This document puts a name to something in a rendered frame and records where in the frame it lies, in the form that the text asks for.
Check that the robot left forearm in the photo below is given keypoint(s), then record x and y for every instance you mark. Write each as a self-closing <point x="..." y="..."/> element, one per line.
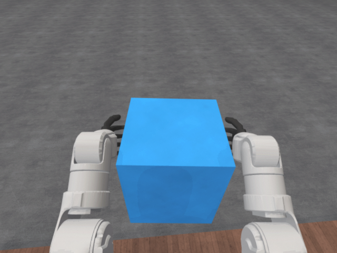
<point x="88" y="183"/>

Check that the left robot hand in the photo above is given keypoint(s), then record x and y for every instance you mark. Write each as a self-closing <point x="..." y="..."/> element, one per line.
<point x="109" y="122"/>

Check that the left robot upper arm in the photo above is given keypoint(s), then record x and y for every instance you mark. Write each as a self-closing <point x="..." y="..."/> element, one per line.
<point x="83" y="236"/>

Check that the robot right forearm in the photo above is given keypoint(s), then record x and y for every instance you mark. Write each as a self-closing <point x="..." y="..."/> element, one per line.
<point x="265" y="193"/>

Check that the carton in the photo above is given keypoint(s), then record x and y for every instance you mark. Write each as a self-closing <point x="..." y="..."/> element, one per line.
<point x="174" y="161"/>

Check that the right robot upper arm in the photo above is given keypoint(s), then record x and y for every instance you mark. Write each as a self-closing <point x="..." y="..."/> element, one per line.
<point x="271" y="237"/>

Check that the right robot hand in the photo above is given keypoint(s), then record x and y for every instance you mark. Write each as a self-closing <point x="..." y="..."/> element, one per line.
<point x="237" y="125"/>

